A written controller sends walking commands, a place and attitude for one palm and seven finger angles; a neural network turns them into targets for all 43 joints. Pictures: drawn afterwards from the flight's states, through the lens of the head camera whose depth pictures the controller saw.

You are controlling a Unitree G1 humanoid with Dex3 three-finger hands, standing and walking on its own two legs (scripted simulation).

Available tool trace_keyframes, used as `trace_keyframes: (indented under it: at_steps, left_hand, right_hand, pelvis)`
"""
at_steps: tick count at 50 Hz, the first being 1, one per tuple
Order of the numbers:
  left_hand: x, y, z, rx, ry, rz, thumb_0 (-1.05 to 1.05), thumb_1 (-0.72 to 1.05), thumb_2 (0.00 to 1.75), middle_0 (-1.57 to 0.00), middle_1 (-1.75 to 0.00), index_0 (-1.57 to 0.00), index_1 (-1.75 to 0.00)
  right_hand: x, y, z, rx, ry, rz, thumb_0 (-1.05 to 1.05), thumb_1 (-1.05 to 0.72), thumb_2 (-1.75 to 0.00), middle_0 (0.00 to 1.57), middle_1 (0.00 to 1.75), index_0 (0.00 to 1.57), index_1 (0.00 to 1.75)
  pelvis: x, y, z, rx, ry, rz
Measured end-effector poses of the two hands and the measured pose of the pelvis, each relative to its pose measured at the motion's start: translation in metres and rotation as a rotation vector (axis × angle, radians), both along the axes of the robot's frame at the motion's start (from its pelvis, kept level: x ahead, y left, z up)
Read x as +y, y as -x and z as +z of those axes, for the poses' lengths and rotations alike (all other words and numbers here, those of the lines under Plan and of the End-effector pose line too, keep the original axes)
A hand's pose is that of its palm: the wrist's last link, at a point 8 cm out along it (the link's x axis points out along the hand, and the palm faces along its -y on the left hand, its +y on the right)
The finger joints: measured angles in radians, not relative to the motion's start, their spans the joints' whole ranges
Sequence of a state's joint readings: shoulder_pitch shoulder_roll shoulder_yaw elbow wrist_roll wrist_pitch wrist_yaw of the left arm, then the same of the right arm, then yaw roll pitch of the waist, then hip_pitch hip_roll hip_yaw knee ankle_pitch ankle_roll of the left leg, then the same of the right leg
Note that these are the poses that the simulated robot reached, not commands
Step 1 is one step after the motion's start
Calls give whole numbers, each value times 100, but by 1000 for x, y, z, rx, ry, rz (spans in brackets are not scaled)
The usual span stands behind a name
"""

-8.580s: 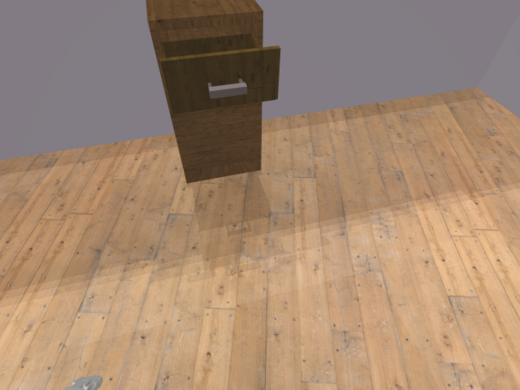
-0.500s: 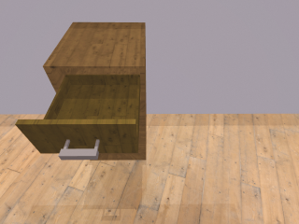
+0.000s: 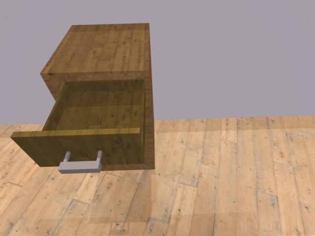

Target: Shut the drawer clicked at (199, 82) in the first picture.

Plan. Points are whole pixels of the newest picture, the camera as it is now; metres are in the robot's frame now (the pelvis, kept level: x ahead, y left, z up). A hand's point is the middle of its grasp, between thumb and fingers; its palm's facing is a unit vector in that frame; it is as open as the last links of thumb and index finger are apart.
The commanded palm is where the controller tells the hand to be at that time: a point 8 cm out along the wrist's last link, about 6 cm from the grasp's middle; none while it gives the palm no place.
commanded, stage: look again from close up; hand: left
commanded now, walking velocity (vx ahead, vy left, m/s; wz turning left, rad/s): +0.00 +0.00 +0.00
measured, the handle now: (82, 160) +0.34 +0.26 -0.05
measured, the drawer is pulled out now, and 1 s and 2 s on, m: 0.30 0.30 0.30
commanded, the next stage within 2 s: shuffle to correct the standing spot in 0.36 s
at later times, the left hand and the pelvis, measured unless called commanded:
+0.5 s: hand out of the picture +0.01 +0.18 -0.17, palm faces +0.00 -0.98 -0.19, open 7.4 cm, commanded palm none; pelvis -0.01 +0.00 +0.00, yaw +0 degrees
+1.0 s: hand out of the picture +0.09 +0.20 -0.17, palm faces +0.05 -0.98 -0.20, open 7.3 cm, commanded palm none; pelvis +0.05 +0.02 +0.00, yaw +3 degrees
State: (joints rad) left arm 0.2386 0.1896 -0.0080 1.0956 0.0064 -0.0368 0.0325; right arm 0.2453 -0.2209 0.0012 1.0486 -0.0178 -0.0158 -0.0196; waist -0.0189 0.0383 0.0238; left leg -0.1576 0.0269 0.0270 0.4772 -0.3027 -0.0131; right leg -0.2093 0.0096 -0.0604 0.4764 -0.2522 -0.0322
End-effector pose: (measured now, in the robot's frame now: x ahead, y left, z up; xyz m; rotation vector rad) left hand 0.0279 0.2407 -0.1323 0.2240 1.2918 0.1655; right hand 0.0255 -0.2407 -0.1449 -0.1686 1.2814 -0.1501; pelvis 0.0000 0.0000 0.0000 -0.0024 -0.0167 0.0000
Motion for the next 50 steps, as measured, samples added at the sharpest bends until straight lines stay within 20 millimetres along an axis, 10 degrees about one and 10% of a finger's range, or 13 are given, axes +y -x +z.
trace_keyframes:
  at_steps: [12,28,38,43,50]
  left_hand:
    - [-5,-6,-2,-33,34,-4,1,92,89,-20,-30,-20,-30]
    - [-14,35,-12,75,72,30,1,91,90,-20,-30,-20,-30]
    - [-3,56,-29,129,112,132,1,91,90,-20,-30,-20,-30]
    - [5,30,-22,144,108,104,1,91,90,-20,-30,-20,-30]
    - [8,-55,-7,13,59,62,2,94,90,-20,-30,-20,-30]
  right_hand:
    - [25,15,-4,27,-41,9,1,-93,-90,20,30,20,30]
    - [29,54,-2,143,-41,-11,0,-90,-90,20,30,20,30]
    - [41,44,-1,184,-7,16,0,-90,-90,20,30,20,30]
    - [56,44,5,185,-21,-7,0,-90,-90,20,30,20,30]
    - [65,47,5,274,-82,-18,0,-90,-90,20,30,20,30]
  pelvis:
    - [6,2,0,-24,-14,-6]
    - [5,7,0,-22,-12,-1]
    - [22,-13,-9,-6,0,43]
    - [27,-29,-3,6,3,46]
    - [17,-54,1,12,-5,53]
